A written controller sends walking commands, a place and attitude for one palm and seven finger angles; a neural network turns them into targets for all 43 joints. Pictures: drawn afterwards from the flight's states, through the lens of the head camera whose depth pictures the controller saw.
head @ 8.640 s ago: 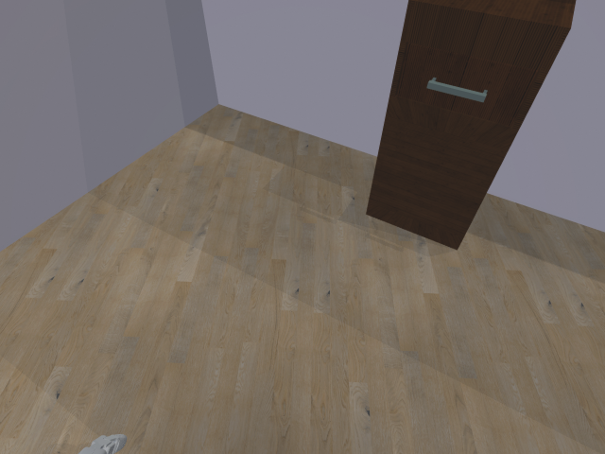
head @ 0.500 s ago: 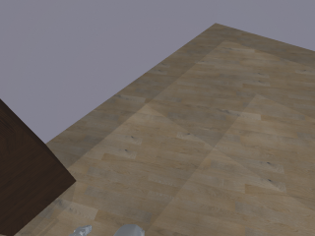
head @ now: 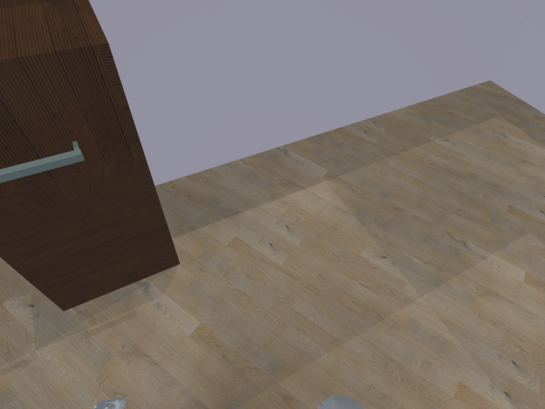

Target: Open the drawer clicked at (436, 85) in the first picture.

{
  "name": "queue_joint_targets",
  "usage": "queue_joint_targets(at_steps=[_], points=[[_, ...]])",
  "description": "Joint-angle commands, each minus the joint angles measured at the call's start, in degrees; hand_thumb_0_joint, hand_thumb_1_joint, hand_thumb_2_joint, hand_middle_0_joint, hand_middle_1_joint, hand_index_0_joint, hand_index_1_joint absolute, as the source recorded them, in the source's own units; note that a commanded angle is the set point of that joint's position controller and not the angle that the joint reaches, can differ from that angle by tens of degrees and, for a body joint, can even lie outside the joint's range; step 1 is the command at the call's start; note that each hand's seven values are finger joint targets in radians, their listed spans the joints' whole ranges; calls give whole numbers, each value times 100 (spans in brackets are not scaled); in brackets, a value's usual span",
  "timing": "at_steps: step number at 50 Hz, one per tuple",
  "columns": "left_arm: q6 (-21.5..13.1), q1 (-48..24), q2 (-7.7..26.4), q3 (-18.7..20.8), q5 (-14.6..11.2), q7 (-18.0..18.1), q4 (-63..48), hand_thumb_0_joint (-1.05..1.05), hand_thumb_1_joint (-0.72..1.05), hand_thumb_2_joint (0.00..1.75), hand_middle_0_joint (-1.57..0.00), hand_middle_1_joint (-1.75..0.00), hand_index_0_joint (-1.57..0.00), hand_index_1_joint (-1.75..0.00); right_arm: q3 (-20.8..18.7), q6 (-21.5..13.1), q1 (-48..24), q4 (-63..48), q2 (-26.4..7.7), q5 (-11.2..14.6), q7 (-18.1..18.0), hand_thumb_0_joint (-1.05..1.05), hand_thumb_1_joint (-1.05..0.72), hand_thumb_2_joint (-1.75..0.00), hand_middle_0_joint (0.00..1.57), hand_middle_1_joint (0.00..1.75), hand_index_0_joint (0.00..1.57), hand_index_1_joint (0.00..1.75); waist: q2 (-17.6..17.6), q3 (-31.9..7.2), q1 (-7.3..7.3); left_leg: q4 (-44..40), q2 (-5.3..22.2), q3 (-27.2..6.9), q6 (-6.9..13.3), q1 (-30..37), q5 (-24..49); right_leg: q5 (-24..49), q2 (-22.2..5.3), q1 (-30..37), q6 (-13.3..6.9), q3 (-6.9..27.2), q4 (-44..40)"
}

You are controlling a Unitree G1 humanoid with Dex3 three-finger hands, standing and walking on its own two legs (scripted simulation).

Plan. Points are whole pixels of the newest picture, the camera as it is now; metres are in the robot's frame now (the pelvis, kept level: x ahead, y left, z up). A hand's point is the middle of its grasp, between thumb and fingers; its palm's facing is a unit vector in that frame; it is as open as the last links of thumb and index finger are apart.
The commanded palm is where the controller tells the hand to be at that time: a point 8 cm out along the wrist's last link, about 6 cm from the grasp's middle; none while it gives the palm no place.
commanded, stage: turn to face it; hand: left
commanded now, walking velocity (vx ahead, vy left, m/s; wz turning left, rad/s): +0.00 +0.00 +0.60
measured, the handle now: (37, 160) +0.58 +0.56 -0.07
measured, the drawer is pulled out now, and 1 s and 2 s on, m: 0.00 0.00 0.00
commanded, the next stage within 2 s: take the last steps up to it in 0.84 s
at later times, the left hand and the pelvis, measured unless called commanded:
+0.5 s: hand out of the picture +0.01 +0.16 -0.14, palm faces +0.31 -0.91 -0.29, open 7.3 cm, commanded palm none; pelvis -0.02 -0.05 +0.00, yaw +19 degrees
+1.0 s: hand out of the picture -0.11 +0.21 -0.17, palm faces +0.52 -0.82 -0.23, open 7.3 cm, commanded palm none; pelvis -0.06 +0.00 +0.00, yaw +29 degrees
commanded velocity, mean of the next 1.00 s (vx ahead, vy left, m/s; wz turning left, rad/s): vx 0.02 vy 0.00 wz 0.40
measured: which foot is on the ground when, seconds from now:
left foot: down 0.00-0.22, up 0.24-0.64, down 0.66-1.00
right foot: up 0.00-0.20, down 0.22-0.66, up 0.68-1.00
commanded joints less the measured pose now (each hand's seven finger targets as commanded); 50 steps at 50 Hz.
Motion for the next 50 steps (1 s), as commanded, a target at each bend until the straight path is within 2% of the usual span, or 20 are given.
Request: queue_joint_targets(at_steps=[1,6,9,10,11,12,13,14,17,27,29,31,32,33,34,35,36,40,47,50], points=[[-146,-352,389,111,-47,53,-600,0,90,90,-20,-30,-20,-30,-404,-71,370,-283,-1275,-33,-82,0,-90,-90,20,30,20,30,911,-489,-278,-862,1452,-1735,775,565,1708,-208,106,-234,-23,131,-510],[-217,-197,292,70,-106,83,-679,0,90,90,-20,-30,-20,-30,-452,-24,271,-345,-1286,-51,-81,0,-90,-90,20,30,20,30,1117,-735,-190,-507,1276,-2115,749,340,2289,-283,429,659,-134,80,-1858],[-317,372,433,126,-123,114,-565,0,90,90,-20,-30,-20,-30,-454,1,92,-415,-1143,8,-55,0,-90,-90,20,30,20,30,881,-895,122,26,837,-2020,344,-476,1722,888,418,2096,-203,42,-3690],[-377,537,792,206,-57,152,-542,0,90,90,-20,-30,-20,-30,-419,-1,216,-443,-818,64,-21,0,-90,-90,20,30,20,30,-85,-1037,181,730,374,-1545,-43,-1377,405,844,-463,3033,-433,820,-4392],[-391,531,1301,294,29,182,-583,0,90,90,-20,-30,-20,-30,-362,-4,221,-587,-503,70,-18,0,-90,-90,20,30,20,30,-1649,-853,234,2189,-452,-280,-520,-2363,-1870,1207,-2090,3126,-1137,2457,-4694],[-343,459,1246,237,-12,195,-651,0,90,90,-20,-30,-20,-30,-454,34,110,-587,-831,-6,-22,0,-90,-90,20,30,20,30,-1102,-711,215,3264,-134,-428,-475,-2070,-2110,1381,-2382,2142,-1493,2281,-4675],[-346,35,939,201,-16,215,-729,0,90,90,-20,-30,-20,-30,-491,105,264,-475,-867,-15,12,0,-90,-90,20,30,20,30,-722,-506,-34,3790,0,-507,-458,-1918,-1668,893,-2064,1665,-1473,1756,-4759],[-338,-284,832,171,-25,191,-776,0,90,90,-20,-30,-20,-30,-486,170,316,-318,-779,-32,52,0,-90,-90,20,30,20,30,-887,-252,-145,4124,105,-356,-483,-1864,-1384,555,-1693,1343,-1320,1424,-4782],[-365,-412,535,58,-19,139,-766,0,90,90,-20,-30,-20,-30,-457,221,515,-151,-688,-44,131,0,-90,-90,20,30,20,30,-1040,49,-267,4553,222,4,-621,-1875,-674,1026,-1140,1181,-1083,282,-4588],[-327,659,903,192,70,128,-274,0,90,90,-20,-30,-20,-30,-238,102,-273,-286,-427,48,112,0,-90,-90,20,30,20,30,-1189,-381,273,1881,283,749,-633,-1091,-1337,3225,-1518,2202,-1342,-252,-3828],[-309,664,947,214,76,120,-204,0,90,90,-20,-30,-20,-30,-214,54,-118,-240,-414,64,84,0,-90,-90,20,30,20,30,-1267,-543,215,1300,220,857,-563,-706,-1245,3503,-1549,2222,-1268,-337,-3547],[-282,531,917,217,21,106,-176,0,90,90,-20,-30,-20,-30,-224,-6,250,-128,-526,51,63,0,-90,-90,20,30,20,30,-1029,-723,-22,200,189,889,-485,64,-296,3265,-1370,1985,-932,-658,-3002],[-247,548,790,187,-39,93,-197,0,90,90,-20,-30,-20,-30,-280,-70,505,-58,-786,40,61,0,-90,-90,20,30,20,30,-380,-980,-193,-498,462,598,-376,960,589,2721,-1180,1410,-650,-838,-2275],[-215,572,389,113,-81,71,-365,0,90,90,-20,-30,-20,-30,-420,-129,765,-64,-1397,4,33,0,-90,-90,20,30,20,30,1411,-1138,-327,-736,1911,-1269,157,1871,2353,102,-409,-74,-216,-1049,-1070],[-176,214,170,-12,-47,93,-515,0,90,90,-20,-30,-20,-30,-472,-100,1114,56,-1709,26,-31,0,-90,-90,20,30,20,30,1800,-1155,-506,-708,2623,-1866,783,1702,4140,-1705,-141,-487,-129,-525,-298],[-131,128,284,10,-30,105,-469,0,90,90,-20,-30,-20,-30,-432,-87,1025,100,-1575,-4,-80,0,-90,-90,20,30,20,30,1265,-1030,-447,-601,2615,-1413,955,1483,4035,-1427,-267,-409,-228,-207,154],[-97,16,245,19,-14,131,-321,0,90,90,-20,-30,-20,-30,-356,-126,835,111,-1338,-19,-148,0,-90,-90,20,30,20,30,1639,-845,-410,-675,2181,-1208,774,1142,3978,-1115,-249,-369,-219,-13,247],[-121,367,306,59,-32,33,46,0,90,90,-20,-30,-20,-30,-195,-166,197,-35,-942,11,-193,0,-90,-90,20,30,20,30,1007,-482,-67,-755,1568,-484,552,860,3456,-112,-104,-263,-156,-60,592],[-85,256,205,11,-39,78,74,0,90,90,-20,-30,-20,-30,-189,-169,467,108,-825,10,-189,0,-90,-90,20,30,20,30,863,-350,-124,-1079,1618,-833,705,783,2418,-2,-20,-92,-81,-10,-143],[-125,167,79,-32,-7,35,78,0,90,90,-20,-30,-20,-30,-197,-188,683,206,-767,-33,-182,0,-90,-90,20,30,20,30,841,-330,-223,-1409,1651,-1189,780,744,519,-164,68,4,-150,-52,-634]])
